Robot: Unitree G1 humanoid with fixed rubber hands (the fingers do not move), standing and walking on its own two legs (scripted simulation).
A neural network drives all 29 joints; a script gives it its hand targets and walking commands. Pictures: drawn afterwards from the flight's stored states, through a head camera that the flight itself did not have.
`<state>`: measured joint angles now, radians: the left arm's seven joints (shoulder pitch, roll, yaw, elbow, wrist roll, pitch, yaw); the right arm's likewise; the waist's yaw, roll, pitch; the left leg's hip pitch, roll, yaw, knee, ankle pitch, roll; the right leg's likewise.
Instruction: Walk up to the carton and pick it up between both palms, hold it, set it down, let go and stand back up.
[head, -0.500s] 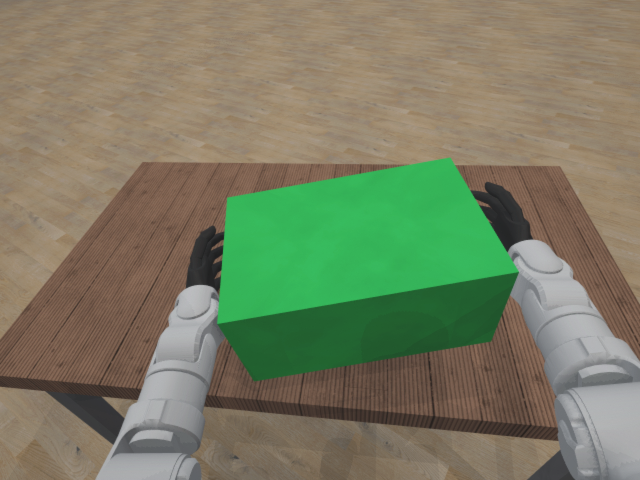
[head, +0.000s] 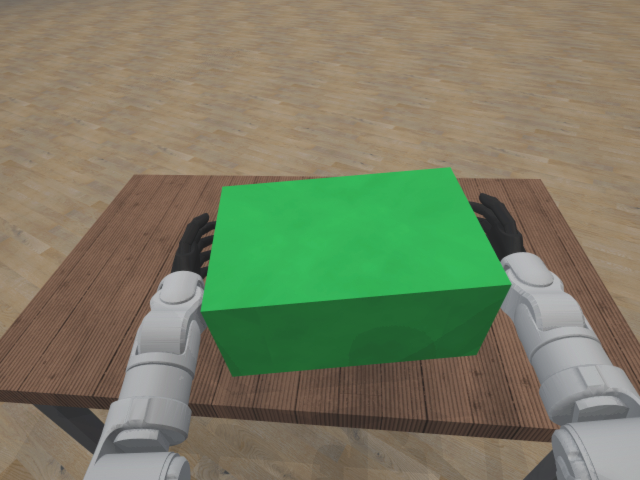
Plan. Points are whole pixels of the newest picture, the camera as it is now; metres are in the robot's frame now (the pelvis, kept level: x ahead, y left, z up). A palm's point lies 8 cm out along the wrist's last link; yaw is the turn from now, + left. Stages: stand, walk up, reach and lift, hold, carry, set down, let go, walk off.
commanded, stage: reach and lift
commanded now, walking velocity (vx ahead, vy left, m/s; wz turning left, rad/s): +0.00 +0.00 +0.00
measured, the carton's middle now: (345, 268) +0.38 +0.02 +0.11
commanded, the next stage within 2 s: hold in 0.56 s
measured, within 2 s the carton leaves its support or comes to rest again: neither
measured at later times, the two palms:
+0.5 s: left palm (181, 268) +0.35 +0.22 +0.14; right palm (512, 258) +0.38 -0.18 +0.14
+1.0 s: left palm (182, 254) +0.35 +0.21 +0.16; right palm (524, 249) +0.37 -0.19 +0.16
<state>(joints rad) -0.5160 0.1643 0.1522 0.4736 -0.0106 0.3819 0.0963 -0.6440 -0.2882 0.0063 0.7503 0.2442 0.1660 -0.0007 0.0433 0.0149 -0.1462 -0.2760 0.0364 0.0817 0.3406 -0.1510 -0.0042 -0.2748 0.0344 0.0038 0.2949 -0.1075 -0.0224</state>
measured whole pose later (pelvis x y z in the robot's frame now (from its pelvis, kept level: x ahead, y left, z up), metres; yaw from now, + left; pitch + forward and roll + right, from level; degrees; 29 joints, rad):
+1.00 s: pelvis +0.00 +0.00 +0.00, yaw +0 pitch +3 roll +0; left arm -0.47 0.16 0.24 0.17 0.04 0.59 0.00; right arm -0.56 -0.25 -0.03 0.41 0.24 0.37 -0.06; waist -0.02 0.01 -0.12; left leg -0.23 0.04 0.08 0.33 -0.15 0.00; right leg -0.22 0.03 0.00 0.28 -0.10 -0.02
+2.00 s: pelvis +0.00 +0.00 +0.00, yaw +0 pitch +2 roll +0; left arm -0.45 0.16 0.25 0.10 0.07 0.68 -0.03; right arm -0.52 -0.23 -0.06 0.30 0.24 0.48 -0.07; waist -0.05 0.01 -0.12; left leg -0.21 0.03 0.08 0.33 -0.15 0.00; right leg -0.21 0.03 0.00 0.28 -0.10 -0.02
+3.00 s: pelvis -0.01 +0.00 +0.00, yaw +0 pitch +1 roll +0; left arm -0.45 0.16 0.25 0.06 0.07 0.70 -0.04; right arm -0.51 -0.23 -0.07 0.28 0.24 0.49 -0.07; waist -0.05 0.01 -0.12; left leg -0.21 0.03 0.08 0.33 -0.15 0.00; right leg -0.20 0.03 0.00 0.28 -0.10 -0.02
